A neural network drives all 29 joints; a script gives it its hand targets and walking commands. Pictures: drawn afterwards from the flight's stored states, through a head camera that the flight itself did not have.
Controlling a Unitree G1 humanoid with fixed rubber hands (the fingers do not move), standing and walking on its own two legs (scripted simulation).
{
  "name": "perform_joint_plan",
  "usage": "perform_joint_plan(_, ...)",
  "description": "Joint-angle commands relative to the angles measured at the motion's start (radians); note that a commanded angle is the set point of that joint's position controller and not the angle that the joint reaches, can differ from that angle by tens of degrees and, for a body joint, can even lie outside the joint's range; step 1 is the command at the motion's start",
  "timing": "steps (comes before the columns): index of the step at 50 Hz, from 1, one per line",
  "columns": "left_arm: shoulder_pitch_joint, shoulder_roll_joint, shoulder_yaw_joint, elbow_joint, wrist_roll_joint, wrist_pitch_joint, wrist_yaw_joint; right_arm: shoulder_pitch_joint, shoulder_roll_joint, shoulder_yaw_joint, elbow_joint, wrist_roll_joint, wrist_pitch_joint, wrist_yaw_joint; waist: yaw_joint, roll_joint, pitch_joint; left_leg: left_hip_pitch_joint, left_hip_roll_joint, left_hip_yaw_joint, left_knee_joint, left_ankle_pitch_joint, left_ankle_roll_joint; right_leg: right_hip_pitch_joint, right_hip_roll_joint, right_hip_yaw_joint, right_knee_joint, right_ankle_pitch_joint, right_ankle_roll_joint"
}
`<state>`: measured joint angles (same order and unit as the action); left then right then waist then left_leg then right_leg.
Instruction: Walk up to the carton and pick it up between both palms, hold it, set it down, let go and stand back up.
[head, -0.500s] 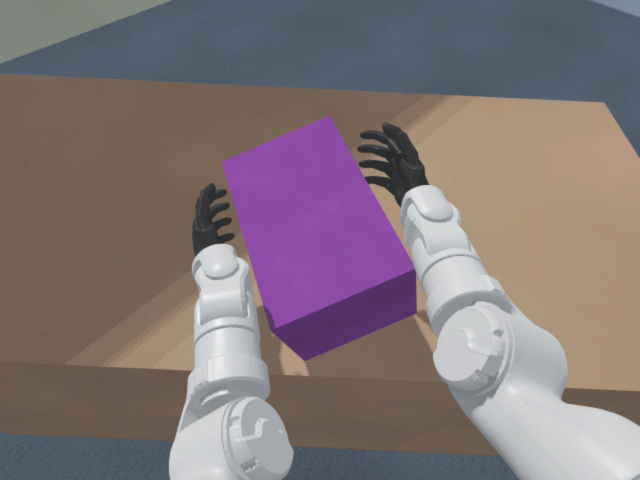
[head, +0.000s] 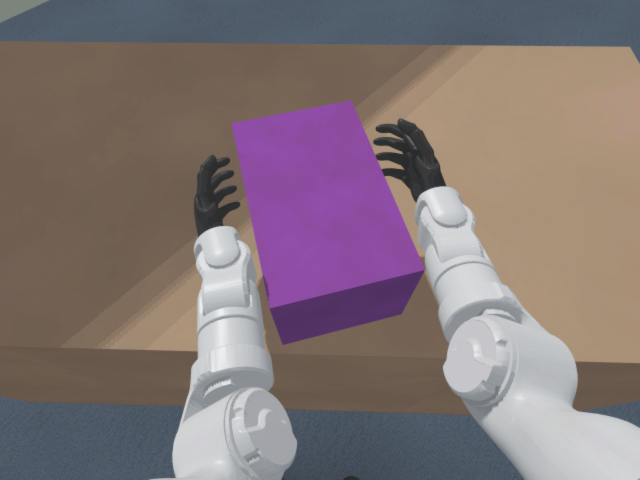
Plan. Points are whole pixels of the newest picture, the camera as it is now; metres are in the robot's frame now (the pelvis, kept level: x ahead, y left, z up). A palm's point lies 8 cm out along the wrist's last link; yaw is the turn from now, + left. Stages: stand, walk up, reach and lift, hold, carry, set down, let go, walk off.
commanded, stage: set down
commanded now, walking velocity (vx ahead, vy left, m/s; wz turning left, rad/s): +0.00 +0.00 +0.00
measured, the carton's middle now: (317, 220) +0.44 +0.07 -0.01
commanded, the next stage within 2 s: none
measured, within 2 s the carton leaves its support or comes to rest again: rests again in 0.56 s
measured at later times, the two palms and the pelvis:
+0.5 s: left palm (209, 221) +0.39 +0.20 +0.05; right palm (417, 178) +0.47 -0.06 +0.06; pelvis +0.00 +0.01 +0.00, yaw -2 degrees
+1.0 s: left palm (190, 203) +0.41 +0.22 +0.05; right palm (438, 138) +0.52 -0.08 +0.08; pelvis +0.01 +0.02 -0.01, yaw +1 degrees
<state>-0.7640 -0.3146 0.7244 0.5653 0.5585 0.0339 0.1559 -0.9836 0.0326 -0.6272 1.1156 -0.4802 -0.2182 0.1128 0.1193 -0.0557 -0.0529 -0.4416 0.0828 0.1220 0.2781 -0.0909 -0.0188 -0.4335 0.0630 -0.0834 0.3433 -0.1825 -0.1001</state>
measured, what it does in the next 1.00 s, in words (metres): stands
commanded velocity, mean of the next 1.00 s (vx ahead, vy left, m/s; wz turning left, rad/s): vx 0.00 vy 0.00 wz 0.00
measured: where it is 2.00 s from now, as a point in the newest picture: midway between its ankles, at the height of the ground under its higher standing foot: outside the picture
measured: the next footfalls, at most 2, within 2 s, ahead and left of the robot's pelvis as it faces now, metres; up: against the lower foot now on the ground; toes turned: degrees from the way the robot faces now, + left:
none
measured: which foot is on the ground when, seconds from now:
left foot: down 0.00-1.00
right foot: down 0.00-1.00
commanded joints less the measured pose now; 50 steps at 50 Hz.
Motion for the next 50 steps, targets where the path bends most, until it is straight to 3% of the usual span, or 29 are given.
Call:
perform_joint_plan(1,-0.330,-0.273,-0.187,0.043,0.018,0.002,-0.058,-0.331,0.338,0.129,0.055,-0.039,-0.001,0.080,0.057,-0.073,-0.491,0.033,-0.043,0.011,0.028,0.231,0.069,0.442,-0.141,0.098,0.047,0.569,0.157)
perform_joint_plan(11,-0.314,-0.292,-0.200,0.025,0.036,0.016,-0.043,-0.322,0.318,0.096,0.070,-0.047,0.011,0.095,0.063,-0.028,-0.505,0.150,-0.043,0.018,0.067,0.340,0.071,0.297,-0.088,0.051,0.016,0.401,0.096)
perform_joint_plan(15,-0.321,-0.223,-0.190,0.018,0.022,0.014,-0.019,-0.339,0.196,0.078,0.063,-0.029,0.012,0.090,0.079,0.000,-0.553,0.255,-0.039,0.028,0.102,0.447,0.056,0.193,-0.058,0.032,-0.008,0.330,0.063)
perform_joint_plan(18,-0.343,-0.108,-0.197,0.016,-0.016,-0.010,0.024,-0.370,0.049,0.106,0.044,0.040,0.016,0.061,0.087,0.012,-0.593,0.289,-0.044,0.025,0.125,0.507,0.050,0.156,-0.039,0.038,-0.026,0.317,0.049)
perform_joint_plan(23,-0.451,0.071,-0.352,0.050,-0.207,-0.043,0.135,-0.493,-0.180,0.301,0.052,0.304,0.044,-0.023,0.095,0.032,-0.714,0.207,-0.050,-0.012,0.177,0.480,0.041,0.117,-0.002,0.070,-0.021,0.366,0.046)
perform_joint_plan(24,-0.420,0.013,-0.334,0.127,-0.251,-0.066,0.131,-0.506,-0.041,0.396,-0.006,0.324,0.090,-0.014,0.151,-0.072,-0.638,0.100,-0.058,-0.014,0.183,0.365,0.064,0.205,-0.038,0.106,-0.019,0.316,0.059)
perform_joint_plan(25,-0.471,0.146,-0.317,0.119,-0.255,-0.060,0.130,-0.449,-0.166,0.349,0.050,0.342,0.122,-0.016,0.106,-0.057,-0.678,0.054,-0.057,-0.026,0.141,0.262,0.048,0.271,-0.047,0.113,0.014,0.335,0.077)
perform_joint_plan(26,-0.466,0.050,-0.331,0.148,-0.275,-0.088,0.128,-0.480,-0.045,0.376,0.021,0.341,0.138,-0.012,0.122,-0.074,-0.668,0.003,-0.067,-0.026,0.136,0.222,0.060,0.275,-0.060,0.126,0.017,0.275,0.092)
perform_joint_plan(27,-0.468,0.180,-0.289,0.155,-0.276,-0.086,0.125,-0.451,-0.155,0.376,0.004,0.355,0.148,-0.006,0.143,-0.106,-0.727,-0.026,-0.067,-0.017,0.133,0.215,0.058,0.346,-0.064,0.137,0.043,0.311,0.101)
perform_joint_plan(28,-0.499,0.107,-0.334,0.167,-0.306,-0.113,0.122,-0.497,-0.092,0.360,-0.004,0.344,0.139,-0.013,0.101,-0.108,-0.765,-0.040,-0.071,-0.021,0.141,0.219,0.051,0.333,-0.060,0.134,0.042,0.324,0.105)
perform_joint_plan(29,-0.515,0.177,-0.314,0.172,-0.299,-0.103,0.120,-0.482,-0.180,0.338,0.028,0.343,0.139,-0.019,0.097,-0.090,-0.769,-0.035,-0.069,-0.017,0.139,0.209,0.038,0.355,-0.057,0.128,0.050,0.327,0.096)
perform_joint_plan(30,-0.493,0.184,-0.322,0.187,-0.313,-0.106,0.122,-0.505,-0.203,0.362,0.002,0.356,0.127,-0.027,0.115,-0.090,-0.801,-0.035,-0.070,-0.009,0.153,0.261,0.030,0.375,-0.051,0.128,0.062,0.396,0.096)
perform_joint_plan(31,-0.499,0.163,-0.339,0.205,-0.322,-0.117,0.118,-0.523,-0.182,0.365,0.018,0.358,0.118,-0.037,0.094,-0.107,-0.793,-0.061,-0.071,-0.011,0.163,0.270,0.027,0.370,-0.049,0.125,0.070,0.440,0.101)
perform_joint_plan(32,-0.508,0.208,-0.331,0.218,-0.319,-0.112,0.117,-0.527,-0.236,0.370,0.032,0.370,0.112,-0.040,0.103,-0.084,-0.786,-0.077,-0.071,-0.011,0.162,0.271,0.021,0.389,-0.050,0.120,0.084,0.470,0.099)
perform_joint_plan(35,-0.521,0.259,-0.371,0.228,-0.359,-0.096,0.119,-0.565,-0.337,0.425,0.060,0.441,0.091,-0.061,0.097,-0.083,-0.802,-0.080,-0.067,-0.020,0.170,0.323,0.002,0.406,-0.040,0.112,0.109,0.604,0.112)
perform_joint_plan(36,-0.538,0.241,-0.398,0.218,-0.380,-0.100,0.119,-0.569,-0.332,0.433,0.085,0.461,0.085,-0.064,0.083,-0.059,-0.800,-0.077,-0.065,-0.031,0.175,0.323,-0.006,0.391,-0.044,0.112,0.113,0.627,0.116)
perform_joint_plan(38,-0.513,0.271,-0.421,0.242,-0.402,-0.087,0.124,-0.572,-0.400,0.489,0.130,0.527,0.071,-0.067,0.091,-0.054,-0.795,-0.058,-0.058,-0.038,0.192,0.364,-0.017,0.378,-0.032,0.104,0.117,0.672,0.111)
perform_joint_plan(39,-0.520,0.259,-0.451,0.221,-0.421,-0.095,0.124,-0.562,-0.409,0.494,0.148,0.543,0.056,-0.068,0.078,-0.029,-0.829,-0.023,-0.051,-0.050,0.200,0.399,-0.031,0.352,-0.022,0.092,0.116,0.672,0.104)
perform_joint_plan(41,-0.480,0.278,-0.476,0.252,-0.437,-0.087,0.122,-0.559,-0.465,0.529,0.172,0.583,0.044,-0.062,0.080,-0.038,-0.822,0.006,-0.046,-0.057,0.215,0.424,-0.040,0.319,-0.012,0.085,0.103,0.680,0.093)
perform_joint_plan(42,-0.465,0.275,-0.494,0.285,-0.441,-0.072,0.117,-0.539,-0.486,0.547,0.244,0.610,0.055,-0.057,0.064,-0.022,-0.757,0.019,-0.042,-0.072,0.207,0.409,-0.042,0.298,-0.015,0.081,0.097,0.665,0.086)
perform_joint_plan(43,-0.468,0.268,-0.506,0.278,-0.459,-0.077,0.118,-0.554,-0.491,0.566,0.240,0.632,0.049,-0.046,0.081,-0.011,-0.777,0.034,-0.039,-0.079,0.211,0.417,-0.046,0.267,-0.010,0.077,0.089,0.602,0.078)
perform_joint_plan(44,-0.454,0.284,-0.512,0.292,-0.467,-0.072,0.115,-0.546,-0.503,0.586,0.264,0.653,0.049,-0.042,0.075,-0.026,-0.747,0.023,-0.039,-0.075,0.217,0.423,-0.041,0.258,-0.009,0.082,0.082,0.606,0.080)
perform_joint_plan(45,-0.449,0.287,-0.511,0.276,-0.475,-0.080,0.116,-0.549,-0.504,0.614,0.260,0.678,0.044,-0.034,0.095,-0.025,-0.759,0.010,-0.040,-0.079,0.215,0.426,-0.040,0.251,-0.013,0.082,0.089,0.599,0.082)
perform_joint_plan(46,-0.475,0.287,-0.541,0.252,-0.490,-0.088,0.119,-0.553,-0.528,0.607,0.284,0.691,0.033,-0.029,0.072,0.005,-0.794,0.039,-0.035,-0.088,0.220,0.454,-0.054,0.220,-0.007,0.071,0.091,0.604,0.078)
perform_joint_plan(47,-0.474,0.282,-0.534,0.231,-0.490,-0.091,0.123,-0.581,-0.523,0.634,0.268,0.707,0.024,-0.018,0.106,0.002,-0.811,0.053,-0.034,-0.082,0.239,0.494,-0.056,0.209,0.001,0.068,0.088,0.599,0.070)
perform_joint_plan(49,-0.477,0.305,-0.538,0.217,-0.508,-0.086,0.119,-0.582,-0.554,0.660,0.281,0.738,0.020,-0.008,0.100,-0.022,-0.797,0.018,-0.036,-0.084,0.238,0.484,-0.053,0.223,-0.007,0.080,0.092,0.639,0.075)
perform_joint_plan(50,-0.467,0.310,-0.532,0.195,-0.516,-0.090,0.117,-0.584,-0.552,0.684,0.254,0.751,0.013,-0.003,0.117,-0.030,-0.824,-0.009,-0.042,-0.080,0.236,0.497,-0.051,0.268,-0.012,0.084,0.113,0.709,0.086)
